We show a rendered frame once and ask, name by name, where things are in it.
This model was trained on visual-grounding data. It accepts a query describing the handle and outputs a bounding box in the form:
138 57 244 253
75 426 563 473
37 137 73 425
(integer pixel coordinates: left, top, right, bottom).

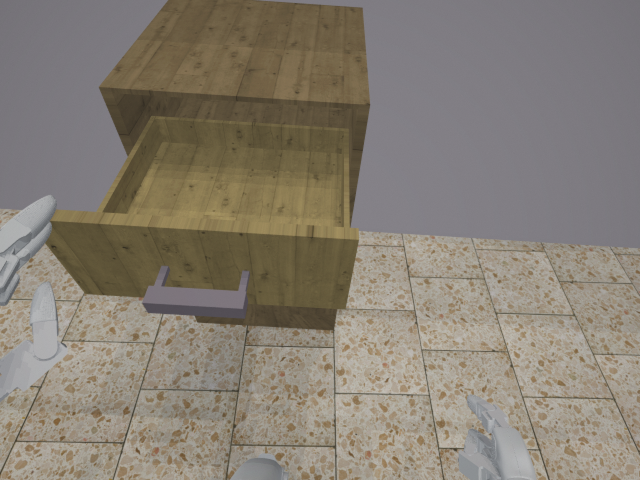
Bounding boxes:
142 266 250 319

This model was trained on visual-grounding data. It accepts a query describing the left robot hand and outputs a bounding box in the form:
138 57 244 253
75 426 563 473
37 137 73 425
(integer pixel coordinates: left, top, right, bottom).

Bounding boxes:
0 195 68 402

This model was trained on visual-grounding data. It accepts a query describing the left robot shin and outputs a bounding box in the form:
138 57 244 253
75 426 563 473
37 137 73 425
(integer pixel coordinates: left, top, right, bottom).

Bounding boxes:
258 453 277 462

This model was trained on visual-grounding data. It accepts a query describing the drawer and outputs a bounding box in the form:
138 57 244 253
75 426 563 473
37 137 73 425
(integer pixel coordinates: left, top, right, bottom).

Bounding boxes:
45 116 359 310

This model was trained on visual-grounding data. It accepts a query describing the cabinet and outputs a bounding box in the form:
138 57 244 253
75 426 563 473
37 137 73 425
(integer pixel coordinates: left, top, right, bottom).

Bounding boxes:
99 0 370 331

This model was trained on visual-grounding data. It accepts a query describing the robot left thigh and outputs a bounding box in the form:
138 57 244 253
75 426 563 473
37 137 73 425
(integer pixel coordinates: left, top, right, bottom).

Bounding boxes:
230 458 289 480

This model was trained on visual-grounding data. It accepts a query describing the right robot hand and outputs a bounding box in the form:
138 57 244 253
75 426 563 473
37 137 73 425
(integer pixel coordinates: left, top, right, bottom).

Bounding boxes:
459 394 536 480

